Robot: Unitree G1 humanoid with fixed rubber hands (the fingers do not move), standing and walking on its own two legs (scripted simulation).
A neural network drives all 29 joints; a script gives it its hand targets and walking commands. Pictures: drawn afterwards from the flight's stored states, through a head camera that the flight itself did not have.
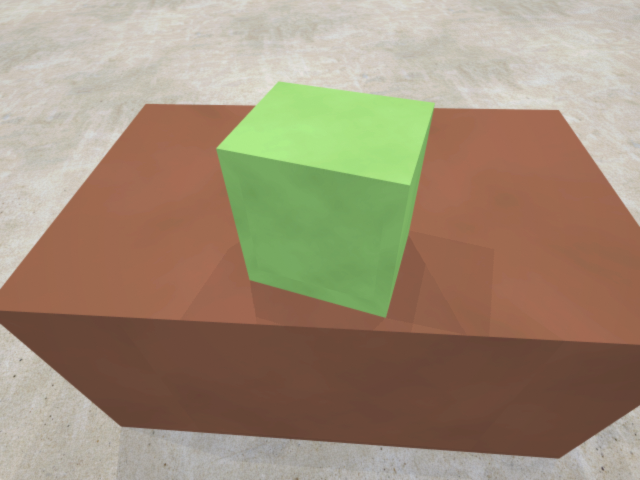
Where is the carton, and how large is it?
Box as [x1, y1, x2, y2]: [216, 81, 434, 317]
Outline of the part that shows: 278,81 216,148 249,279 385,317 408,233 434,103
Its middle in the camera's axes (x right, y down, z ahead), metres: +0.02 -0.07 +0.68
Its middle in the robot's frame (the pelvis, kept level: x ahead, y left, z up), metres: +0.58 +0.00 +0.02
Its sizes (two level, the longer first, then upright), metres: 0.267 0.215 0.296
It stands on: a pedestal, 0.64 m high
